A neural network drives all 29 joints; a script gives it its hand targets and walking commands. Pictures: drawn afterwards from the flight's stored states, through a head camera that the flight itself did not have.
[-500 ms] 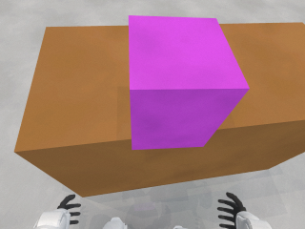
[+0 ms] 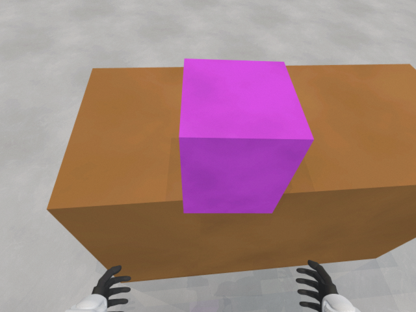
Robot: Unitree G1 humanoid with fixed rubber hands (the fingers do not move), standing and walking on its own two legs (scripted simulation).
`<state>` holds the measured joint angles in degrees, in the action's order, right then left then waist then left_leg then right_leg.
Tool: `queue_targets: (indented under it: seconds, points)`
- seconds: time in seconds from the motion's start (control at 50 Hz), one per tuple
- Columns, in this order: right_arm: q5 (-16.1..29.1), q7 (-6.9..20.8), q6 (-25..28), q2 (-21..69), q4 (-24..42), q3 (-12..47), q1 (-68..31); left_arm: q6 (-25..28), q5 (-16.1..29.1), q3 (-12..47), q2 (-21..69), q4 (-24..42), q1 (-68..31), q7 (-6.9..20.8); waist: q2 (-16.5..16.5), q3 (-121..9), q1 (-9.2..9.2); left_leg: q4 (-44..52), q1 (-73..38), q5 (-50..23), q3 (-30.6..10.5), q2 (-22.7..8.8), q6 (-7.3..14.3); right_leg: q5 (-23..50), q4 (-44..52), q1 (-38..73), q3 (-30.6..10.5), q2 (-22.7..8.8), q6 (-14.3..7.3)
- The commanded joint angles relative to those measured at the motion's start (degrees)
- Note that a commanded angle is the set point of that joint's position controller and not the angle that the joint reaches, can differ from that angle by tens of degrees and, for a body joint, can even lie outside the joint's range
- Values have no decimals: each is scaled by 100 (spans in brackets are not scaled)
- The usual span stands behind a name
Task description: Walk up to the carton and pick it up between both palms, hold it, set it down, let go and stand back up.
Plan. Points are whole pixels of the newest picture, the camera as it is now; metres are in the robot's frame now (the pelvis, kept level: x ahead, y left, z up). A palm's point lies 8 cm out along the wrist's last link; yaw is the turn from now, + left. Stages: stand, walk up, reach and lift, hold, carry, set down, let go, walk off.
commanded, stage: reach and lift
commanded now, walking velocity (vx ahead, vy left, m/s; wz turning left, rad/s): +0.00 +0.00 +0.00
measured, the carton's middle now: (231, 141) +0.45 -0.03 +0.07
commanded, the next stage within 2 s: none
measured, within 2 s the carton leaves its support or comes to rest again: neither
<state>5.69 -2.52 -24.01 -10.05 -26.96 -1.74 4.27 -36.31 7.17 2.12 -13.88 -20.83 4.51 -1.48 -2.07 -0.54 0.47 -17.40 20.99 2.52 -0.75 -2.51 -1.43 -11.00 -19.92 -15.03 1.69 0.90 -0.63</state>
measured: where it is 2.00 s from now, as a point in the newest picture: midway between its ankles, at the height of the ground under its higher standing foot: outside the picture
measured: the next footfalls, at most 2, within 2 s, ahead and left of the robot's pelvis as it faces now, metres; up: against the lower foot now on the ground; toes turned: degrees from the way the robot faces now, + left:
none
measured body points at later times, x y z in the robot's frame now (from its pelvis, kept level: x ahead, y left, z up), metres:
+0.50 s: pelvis -0.03 +0.03 +0.00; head -0.04 +0.04 +0.45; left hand +0.11 +0.22 -0.07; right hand +0.11 -0.20 -0.05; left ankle +0.06 +0.14 -0.74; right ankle -0.01 -0.11 -0.74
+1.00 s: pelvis -0.06 +0.01 +0.00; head -0.09 +0.02 +0.44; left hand +0.18 +0.20 -0.01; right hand +0.18 -0.20 +0.00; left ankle +0.06 +0.14 -0.74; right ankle -0.02 -0.11 -0.74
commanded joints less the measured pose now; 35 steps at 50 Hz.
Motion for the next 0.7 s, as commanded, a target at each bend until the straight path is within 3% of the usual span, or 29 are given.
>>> queue_targets:
  seconds: [0.0,0.04,0.1,0.14,0.18,0.24,0.3,0.38,0.46,0.54,0.62,0.68]
  points:
    - [340,-8,-329,187,816,290,-56,146,-24,-154,-508,624,-1072,67,294,-1341,16,74,-1015,116,286,353,195,873,571,39,-501,-456,112]
    - [303,-116,-323,35,684,299,104,62,-228,-240,-441,394,-690,157,528,-1034,85,157,-1318,144,302,360,156,560,796,-80,-527,-421,62]
    - [259,-271,-181,-121,837,268,260,-38,-550,-406,-381,584,-266,222,652,-652,227,239,-1786,237,315,354,89,-4,1024,-354,-496,-342,-1]
    - [261,-310,34,-279,1189,278,379,-2,-628,-435,-287,1002,36,192,621,-541,298,303,-1951,277,334,318,72,-220,1038,-319,-439,-241,-30]
    - [267,-259,266,-347,1664,336,577,153,-561,-381,-128,1427,330,107,383,-543,346,381,-2004,398,306,248,69,-261,918,-236,-353,-133,-53]
    - [198,-94,553,-624,2305,209,884,435,-385,-158,230,2068,662,-120,200,-500,288,677,-1670,1193,139,39,88,-235,599,74,-208,42,-70]
    - [50,166,729,-959,2537,-137,1146,692,-185,196,687,2485,884,-377,236,-364,113,1106,-855,2616,-136,-258,146,-137,33,717,-12,317,-38]
    - [-37,467,783,-1029,2861,-482,1222,868,-138,366,843,2836,792,-633,75,-296,-14,1124,-329,3325,-138,-299,231,-370,-207,929,-28,367,-31]
    - [102,704,657,-713,2817,-518,1264,818,-189,408,699,2975,491,-799,108,-286,-4,836,-452,2924,58,-114,257,-685,-62,399,-185,213,-5]
    - [228,754,481,-504,2473,-400,1330,618,-382,289,494,2874,393,-761,396,-226,124,671,-796,2330,257,128,194,-884,232,211,-303,108,-11]
    - [264,613,462,-475,2689,-178,1082,426,-530,-27,248,2640,290,-601,27,-160,285,167,-1702,1633,461,458,154,-1652,727,-520,-526,-149,-47]
    - [254,410,551,-417,3044,-70,585,346,-562,-157,-55,2711,-119,-439,-499,-137,257,-515,-2818,1023,491,731,80,-2582,1233,-1768,-880,-557,-134]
